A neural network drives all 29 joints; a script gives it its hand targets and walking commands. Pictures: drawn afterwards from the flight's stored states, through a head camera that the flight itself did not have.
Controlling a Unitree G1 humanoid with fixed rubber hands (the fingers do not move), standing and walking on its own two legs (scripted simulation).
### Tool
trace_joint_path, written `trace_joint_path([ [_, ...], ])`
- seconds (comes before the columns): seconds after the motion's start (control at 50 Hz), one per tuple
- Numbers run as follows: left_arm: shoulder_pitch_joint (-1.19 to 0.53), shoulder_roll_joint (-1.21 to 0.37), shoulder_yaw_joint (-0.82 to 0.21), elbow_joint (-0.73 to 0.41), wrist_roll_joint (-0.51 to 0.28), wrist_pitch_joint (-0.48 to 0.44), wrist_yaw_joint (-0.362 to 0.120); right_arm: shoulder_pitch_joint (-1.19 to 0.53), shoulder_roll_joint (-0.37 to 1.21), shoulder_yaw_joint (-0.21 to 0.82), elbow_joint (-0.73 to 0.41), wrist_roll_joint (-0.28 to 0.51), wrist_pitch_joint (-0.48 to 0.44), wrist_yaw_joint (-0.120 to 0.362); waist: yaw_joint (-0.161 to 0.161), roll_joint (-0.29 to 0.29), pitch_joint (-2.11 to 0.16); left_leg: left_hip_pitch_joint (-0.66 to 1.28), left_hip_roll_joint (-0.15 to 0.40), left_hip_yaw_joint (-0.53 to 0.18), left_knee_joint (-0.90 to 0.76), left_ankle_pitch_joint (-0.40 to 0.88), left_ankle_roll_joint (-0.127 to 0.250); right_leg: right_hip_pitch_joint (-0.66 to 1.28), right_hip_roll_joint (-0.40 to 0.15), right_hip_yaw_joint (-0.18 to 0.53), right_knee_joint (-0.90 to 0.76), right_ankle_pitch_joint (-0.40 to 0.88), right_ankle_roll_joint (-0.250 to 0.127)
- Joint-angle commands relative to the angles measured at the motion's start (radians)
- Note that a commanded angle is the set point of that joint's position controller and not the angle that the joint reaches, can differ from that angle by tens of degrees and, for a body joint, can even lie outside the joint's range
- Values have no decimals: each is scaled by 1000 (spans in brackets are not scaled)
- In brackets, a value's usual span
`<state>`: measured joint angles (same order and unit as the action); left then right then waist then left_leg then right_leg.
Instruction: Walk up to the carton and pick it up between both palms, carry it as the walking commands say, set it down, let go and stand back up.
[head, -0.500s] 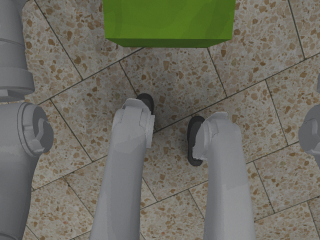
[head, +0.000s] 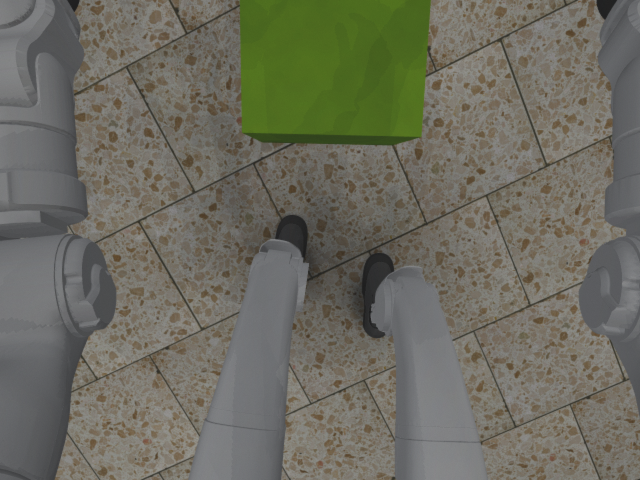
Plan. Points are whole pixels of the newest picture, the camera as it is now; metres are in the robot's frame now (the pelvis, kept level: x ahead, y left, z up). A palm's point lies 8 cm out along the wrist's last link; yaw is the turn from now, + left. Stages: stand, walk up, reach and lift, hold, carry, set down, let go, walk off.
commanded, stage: set down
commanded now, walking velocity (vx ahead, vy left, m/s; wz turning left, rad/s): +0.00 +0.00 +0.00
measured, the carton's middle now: (331, 69) +0.57 +0.06 -0.52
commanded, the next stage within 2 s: let go in 0.06 s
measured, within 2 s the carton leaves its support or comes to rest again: neither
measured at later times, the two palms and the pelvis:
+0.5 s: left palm out of the picture +0.43 +0.28 -0.02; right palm out of the picture +0.47 -0.19 -0.02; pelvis +0.07 +0.02 +0.07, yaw +0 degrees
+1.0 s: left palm out of the picture +0.28 +0.23 +0.06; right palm out of the picture +0.32 -0.23 +0.05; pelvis +0.13 -0.01 +0.13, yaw +1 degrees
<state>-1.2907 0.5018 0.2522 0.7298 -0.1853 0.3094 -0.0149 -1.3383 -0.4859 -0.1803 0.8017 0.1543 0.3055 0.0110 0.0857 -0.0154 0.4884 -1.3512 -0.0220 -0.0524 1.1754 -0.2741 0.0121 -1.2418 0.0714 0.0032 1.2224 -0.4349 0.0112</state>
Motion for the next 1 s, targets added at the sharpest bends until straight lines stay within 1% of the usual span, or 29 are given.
trace_joint_path([
  [0.0, -188, 104, 15, -46, -2, -43, 2, -212, -163, -34, -52, -32, -48, 12, -48, 11, -1728, 914, -3, -15, -112, 416, -33, 129, 26, -24, -222, 207, -2],
  [0.02, -134, 81, 22, -11, 32, -64, -9, -161, -112, -24, 9, -35, -55, 13, -7, 40, -1623, 825, -5, 9, -125, 430, -38, 117, 12, -1, -240, 241, -2],
  [0.08, -96, 91, 78, 30, 69, -93, -24, -160, -123, -58, -29, -45, -87, 15, 13, 36, -1599, 840, 1, 2, -136, 473, -31, 63, 11, 4, -255, 236, 9],
  [0.12, -6, 101, 106, 42, 106, -113, -36, -40, -91, -75, 33, -105, -105, 1, -15, -5, -1630, 858, 5, -5, -139, 521, -24, 87, 3, -5, -272, 273, 14],
  [0.14, 13, 46, 55, 42, 106, -118, -47, -42, -44, -55, 36, -87, -103, 8, -1, 44, -1593, 848, 4, 2, -183, 466, -27, 110, 1, 1, -307, 245, 8],
  [0.16, 54, 51, 67, 32, 126, -129, -62, 26, -29, -67, 41, -147, -107, -14, -34, -45, -1554, 817, 7, 15, -192, 468, -29, 130, 4, -3, -326, 270, 18],
  [0.18, 122, 77, 79, -5, 153, -142, -74, 74, -2, -56, -82, -127, -118, -13, -18, 12, -1612, 841, -6, 37, -192, 470, -20, 217, 5, 2, -332, 289, 20],
  [0.22, 152, 70, 81, 60, 189, -150, -86, 127, 17, -74, -3, -159, -129, -31, -1, -29, -1477, 772, -7, 40, -227, 445, -6, 198, -10, 6, -360, 305, 37],
  [0.24, 253, 16, 54, 82, 205, -153, -95, 210, 63, -79, 4, -160, -127, -29, 2, 23, -1381, 756, -11, 37, -260, 420, -16, 168, -7, 13, -382, 274, 27],
  [0.26, 167, 63, 57, -39, 205, -169, -100, 166, 78, -80, -50, -156, -131, -32, -2, -22, -1376, 751, -15, 44, -277, 427, -17, 196, -2, 6, -397, 299, 31],
  [0.3, 382, 31, 32, -173, 210, -196, -102, 362, 119, -40, -190, -169, -155, -36, -7, 14, -1546, 952, -9, 29, -306, 527, -15, 320, 9, -3, -411, 353, 35],
  [0.38, 578, -49, -9, -197, 228, -200, -92, 535, 66, -75, -220, -199, -180, -18, -28, 99, -1357, 1121, 0, -9, -372, 490, -35, 212, 22, -20, -494, 216, 3],
  [0.4, 596, -125, -52, -156, 195, -194, -105, 547, 129, -22, -229, -148, -186, -7, -22, 54, -1200, 1051, -1, -13, -402, 458, -35, 164, 20, -8, -540, 193, 3],
  [0.42, 641, -63, -21, -174, 226, -207, -98, 560, 116, -50, -238, -131, -195, -4, -8, 120, -1221, 1104, 3, -25, -414, 464, -38, 204, 11, -24, -533, 195, 11],
  [0.46, 709, -110, -34, -196, 197, -229, -91, 659, 121, -23, -298, -145, -224, 0, -28, 36, -1194, 1140, 12, -17, -414, 524, -34, 266, 5, -7, -558, 271, 10],
  [0.5, 852, -134, -60, -193, 199, -245, -81, 867, 153, 4, -188, -168, -235, 12, -42, 15, -1163, 1160, 22, -10, -459, 480, -41, 375, 9, -21, -575, 261, 5],
  [0.56, 930, -146, -81, -235, 186, -267, -80, 868, 143, -19, -319, -191, -264, 3, -56, -25, -1107, 1207, 25, -31, -457, 599, -35, 400, 15, -19, -606, 322, 2],
  [0.58, 1018, -166, -108, -279, 193, -271, -78, 1023, 170, 10, -260, -170, -268, 4, -48, 75, -1119, 1277, 29, -36, -484, 601, -44, 460, 0, -5, -624, 327, -1],
  [0.62, 1045, -141, -105, -344, 196, -294, -64, 991, 163, 24, -324, -136, -283, 16, -9, 116, -1098, 1336, 16, -59, -457, 787, -40, 420, 5, 7, -626, 359, -5],
  [0.64, 1074, -166, -136, -310, 177, -292, -59, 1028, 182, 23, -296, -168, -285, 16, -35, 109, -1056, 1370, 41, -74, -455, 802, -47, 368, -3, 7, -652, 320, -7],
  [0.66, 1139, -201, -139, -325, 183, -286, -58, 1176, 182, 54, -229, -142, -285, 24, -75, 128, -996, 1382, 38, -51, -467, 769, -56, 423, -2, 4, -663, 360, -12],
  [0.68, 1219, -213, -137, -255, 173, -291, -48, 1193, 183, 64, -183, -159, -276, 30, -36, 108, -971, 1381, 41, -72, -496, 742, -47, 442, -12, 15, -670, 324, -15],
  [0.72, 1234, -208, -143, -360, 163, -297, -52, 1167, 149, 32, -352, -169, -305, 30, -67, 92, -977, 1363, 29, -50, -509, 753, -77, 582, -17, 23, -701, 409, -17],
  [0.76, 1339, -206, -164, -319, 155, -307, -43, 1236, 180, 76, -352, -166, -313, 35, -41, 38, -884, 1341, 28, -37, -561, 690, -53, 602, -14, 2, -709, 394, 2],
  [0.8, 1465, -228, -162, -369, 178, -304, -44, 1417, 192, 68, -348, -191, -312, 41, -73, 4, -883, 1390, 13, -14, -632, 623, -67, 783, -14, 13, -767, 427, -7],
  [0.86, 1438, -179, -152, -437, 162, -315, -40, 1384, 199, 78, -397, -191, -310, 30, -54, 34, -800, 1405, -7, 1, -646, 653, -62, 792, -33, 43, -795, 489, -12],
  [0.9, 1573, -193, -178, -353, 157, -304, -46, 1503, 204, 89, -371, -192, -305, 34, -65, -34, -665, 1372, -16, 24, -711, 425, -44, 856, -41, 34, -835, 419, -16],
  [0.96, 1475, -192, -193, -444, 159, -285, -44, 1468, 197, 79, -420, -200, -289, 37, -89, 19, -613, 1389, -27, 42, -737, 362, -50, 874, -50, 39, -858, 393, -16],
  [0.98, 1466, -208, -202, -399, 144, -275, -45, 1433, 202, 99, -440, -201, -279, 35, -77, -50, -522, 1319, -31, 44, -752, 273, -31, 868, -54, 46, -869, 325, -12],
])
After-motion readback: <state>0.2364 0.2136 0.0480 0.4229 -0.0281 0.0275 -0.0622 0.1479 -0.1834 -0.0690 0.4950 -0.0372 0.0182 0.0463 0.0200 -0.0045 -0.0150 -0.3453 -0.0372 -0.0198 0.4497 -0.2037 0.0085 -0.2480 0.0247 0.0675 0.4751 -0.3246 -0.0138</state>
